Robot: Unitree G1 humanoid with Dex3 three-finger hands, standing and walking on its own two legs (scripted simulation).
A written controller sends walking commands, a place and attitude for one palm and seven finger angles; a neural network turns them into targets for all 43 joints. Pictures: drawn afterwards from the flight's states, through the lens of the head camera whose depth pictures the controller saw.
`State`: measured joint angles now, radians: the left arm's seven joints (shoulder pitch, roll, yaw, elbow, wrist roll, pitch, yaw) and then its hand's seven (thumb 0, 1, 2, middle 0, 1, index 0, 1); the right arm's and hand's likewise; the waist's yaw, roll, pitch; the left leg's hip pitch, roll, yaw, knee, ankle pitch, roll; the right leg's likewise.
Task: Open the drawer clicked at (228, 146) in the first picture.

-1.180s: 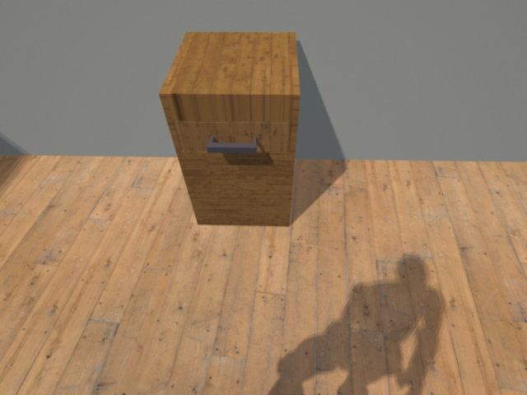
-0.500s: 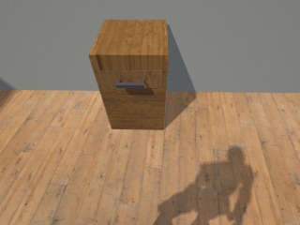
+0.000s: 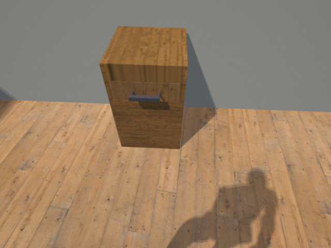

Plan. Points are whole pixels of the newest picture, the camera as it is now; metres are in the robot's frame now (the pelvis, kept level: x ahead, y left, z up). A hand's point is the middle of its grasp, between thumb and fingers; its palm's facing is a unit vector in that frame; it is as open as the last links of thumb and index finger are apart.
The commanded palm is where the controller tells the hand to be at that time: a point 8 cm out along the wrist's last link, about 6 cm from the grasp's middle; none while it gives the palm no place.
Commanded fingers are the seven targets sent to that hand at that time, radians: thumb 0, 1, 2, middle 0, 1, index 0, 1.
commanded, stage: take the last steps up to it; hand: left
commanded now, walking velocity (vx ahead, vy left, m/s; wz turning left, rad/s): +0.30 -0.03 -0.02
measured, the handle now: (144, 95) +0.89 +0.16 -0.23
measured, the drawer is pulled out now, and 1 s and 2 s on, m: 0.00 0.00 0.00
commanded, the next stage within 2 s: come to a stop and stand still in 0.78 s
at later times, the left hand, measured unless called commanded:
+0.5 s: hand (121, 209) +0.27 +0.16 -0.17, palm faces +0.02 -0.97 -0.25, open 7.3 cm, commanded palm none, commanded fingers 0.00 0.90 0.90 -0.20 -0.30 -0.20 -0.30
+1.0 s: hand (139, 177) +0.37 +0.12 -0.17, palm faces +0.08 -0.97 -0.24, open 7.3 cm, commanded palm none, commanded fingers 0.00 0.90 0.90 -0.20 -0.30 -0.20 -0.30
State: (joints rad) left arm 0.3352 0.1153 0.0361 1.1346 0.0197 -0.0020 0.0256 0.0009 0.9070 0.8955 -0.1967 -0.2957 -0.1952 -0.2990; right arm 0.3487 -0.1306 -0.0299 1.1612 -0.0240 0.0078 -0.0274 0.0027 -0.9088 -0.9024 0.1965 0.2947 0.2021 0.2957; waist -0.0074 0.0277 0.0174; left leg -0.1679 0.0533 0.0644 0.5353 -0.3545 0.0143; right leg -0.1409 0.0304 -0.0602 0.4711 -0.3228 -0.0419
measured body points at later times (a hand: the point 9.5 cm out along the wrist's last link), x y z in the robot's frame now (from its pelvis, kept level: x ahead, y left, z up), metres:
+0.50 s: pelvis +0.15 -0.04 -0.02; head +0.20 -0.05 +0.43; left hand +0.26 +0.21 -0.15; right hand +0.02 -0.24 -0.17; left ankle +0.00 +0.10 -0.66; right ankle +0.22 -0.12 -0.74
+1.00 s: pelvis +0.33 -0.08 -0.01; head +0.37 -0.10 +0.44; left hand +0.37 +0.17 -0.15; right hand +0.36 -0.31 -0.17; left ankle +0.29 +0.08 -0.73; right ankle +0.36 -0.18 -0.74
